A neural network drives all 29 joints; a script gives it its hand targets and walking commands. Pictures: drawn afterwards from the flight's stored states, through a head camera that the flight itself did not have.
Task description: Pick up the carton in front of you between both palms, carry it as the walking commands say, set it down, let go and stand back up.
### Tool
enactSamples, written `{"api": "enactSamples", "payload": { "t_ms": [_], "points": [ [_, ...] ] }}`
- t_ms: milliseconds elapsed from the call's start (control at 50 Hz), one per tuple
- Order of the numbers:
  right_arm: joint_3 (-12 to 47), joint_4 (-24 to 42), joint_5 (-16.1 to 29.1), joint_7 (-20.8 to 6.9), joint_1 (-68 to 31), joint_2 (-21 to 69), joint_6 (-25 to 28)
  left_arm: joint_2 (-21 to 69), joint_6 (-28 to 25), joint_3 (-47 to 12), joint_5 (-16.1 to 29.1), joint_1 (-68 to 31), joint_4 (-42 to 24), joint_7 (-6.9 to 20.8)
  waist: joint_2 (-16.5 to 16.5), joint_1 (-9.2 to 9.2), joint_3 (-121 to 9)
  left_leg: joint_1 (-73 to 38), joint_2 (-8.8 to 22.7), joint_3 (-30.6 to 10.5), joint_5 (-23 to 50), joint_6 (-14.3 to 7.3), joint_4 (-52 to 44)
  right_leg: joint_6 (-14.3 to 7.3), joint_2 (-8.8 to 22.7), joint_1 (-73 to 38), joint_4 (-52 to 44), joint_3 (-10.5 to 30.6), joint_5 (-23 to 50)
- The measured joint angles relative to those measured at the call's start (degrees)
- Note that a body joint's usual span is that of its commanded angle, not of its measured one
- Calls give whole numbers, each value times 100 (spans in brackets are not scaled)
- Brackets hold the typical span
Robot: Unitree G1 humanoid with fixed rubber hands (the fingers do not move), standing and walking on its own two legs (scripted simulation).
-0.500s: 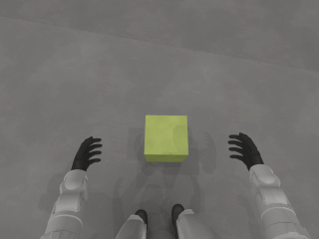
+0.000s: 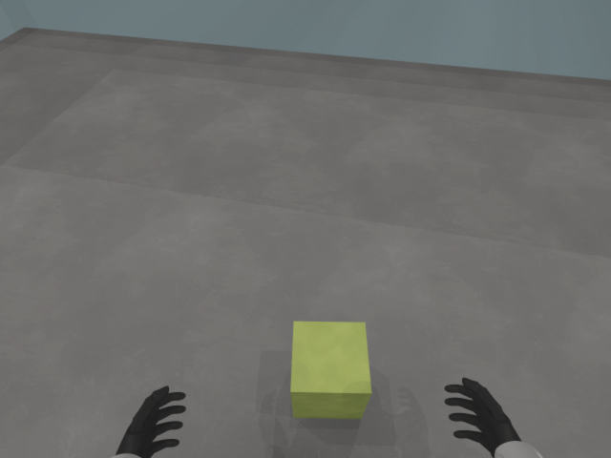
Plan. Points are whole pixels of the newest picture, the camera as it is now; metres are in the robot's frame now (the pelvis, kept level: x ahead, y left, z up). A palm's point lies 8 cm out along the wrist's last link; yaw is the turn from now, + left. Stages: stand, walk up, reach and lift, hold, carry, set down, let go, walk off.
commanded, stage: let go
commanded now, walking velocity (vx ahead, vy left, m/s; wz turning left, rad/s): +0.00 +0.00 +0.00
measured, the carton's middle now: (328, 371) +0.46 -0.06 -0.65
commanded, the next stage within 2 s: stand in 0.24 s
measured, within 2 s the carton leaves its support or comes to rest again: neither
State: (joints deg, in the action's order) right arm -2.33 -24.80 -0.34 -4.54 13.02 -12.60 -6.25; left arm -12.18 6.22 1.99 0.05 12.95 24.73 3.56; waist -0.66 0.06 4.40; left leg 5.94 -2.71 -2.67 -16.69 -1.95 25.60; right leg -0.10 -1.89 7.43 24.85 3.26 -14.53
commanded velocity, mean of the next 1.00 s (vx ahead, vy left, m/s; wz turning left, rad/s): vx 0.00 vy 0.00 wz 0.00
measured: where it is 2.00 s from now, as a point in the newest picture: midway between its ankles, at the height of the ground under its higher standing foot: outside the picture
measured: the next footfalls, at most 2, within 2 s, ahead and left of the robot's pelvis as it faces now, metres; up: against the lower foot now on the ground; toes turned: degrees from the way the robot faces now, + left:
none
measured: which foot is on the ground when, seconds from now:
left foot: down 0.00-1.00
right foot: down 0.00-1.00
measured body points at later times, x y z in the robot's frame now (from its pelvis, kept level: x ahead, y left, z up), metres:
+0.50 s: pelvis +0.01 -0.01 -0.01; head +0.02 -0.01 +0.44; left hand +0.15 +0.28 -0.09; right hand +0.16 -0.30 -0.09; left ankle -0.03 +0.10 -0.74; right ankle -0.01 -0.12 -0.74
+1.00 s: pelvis +0.01 -0.02 +0.00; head +0.02 -0.02 +0.45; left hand +0.13 +0.28 -0.10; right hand +0.15 -0.31 -0.10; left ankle -0.03 +0.10 -0.74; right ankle -0.01 -0.12 -0.74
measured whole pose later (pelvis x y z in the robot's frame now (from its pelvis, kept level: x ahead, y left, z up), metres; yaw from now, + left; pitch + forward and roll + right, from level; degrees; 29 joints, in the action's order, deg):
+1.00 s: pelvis +0.01 -0.02 +0.00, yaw +1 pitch -1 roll +0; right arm -1.0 -46.9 -1.6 1.7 9.8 -20.3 0.1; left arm -19.5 -0.1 1.9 -1.8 8.4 49.6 -1.3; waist -0.6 0.3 0.8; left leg 6.5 -1.6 -3.6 -17.2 -0.6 25.0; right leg -1.4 -2.4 7.8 24.5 1.3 -15.5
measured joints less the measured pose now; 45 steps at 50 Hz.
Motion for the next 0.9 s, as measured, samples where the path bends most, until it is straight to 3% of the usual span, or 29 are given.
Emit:
{"api": "enactSamples", "payload": {
  "t_ms": [240, 300, 380, 560, 900],
  "points": [
    [-9, 105, -82, 54, -57, 32, -295, 40, 168, 17, -55, -56, -31, -3, 11, 8, 191, -239, 34, 9, -42, 34, 44, -36, -22, -227, 68, -33, -51],
    [24, -291, -132, 311, -131, -126, -74, -115, -83, -37, -168, -110, 480, -248, 11, -21, -105, 128, 41, -7, -125, 55, 267, -39, -32, 125, 276, -69, -135],
    [-46, -809, -180, 448, -158, -402, 237, -385, -302, 32, -251, -140, 1035, -396, -5, -21, -331, 418, 52, -28, -215, 61, 436, -64, -45, 402, 428, -107, -220],
    [-37, -1401, -175, 535, -175, -677, 487, -688, -522, 68, -238, -232, 1687, -472, -37, 12, -422, 440, 79, -64, -240, 99, 364, -95, -57, 414, 357, -157, -255],
    [108, -2043, -137, 619, -301, -734, 614, -695, -629, -7, -195, -443, 2331, -495, -4, 21, -382, 139, 110, -93, -125, 129, 51, -127, -55, 112, 65, -200, -163]
  ]
}}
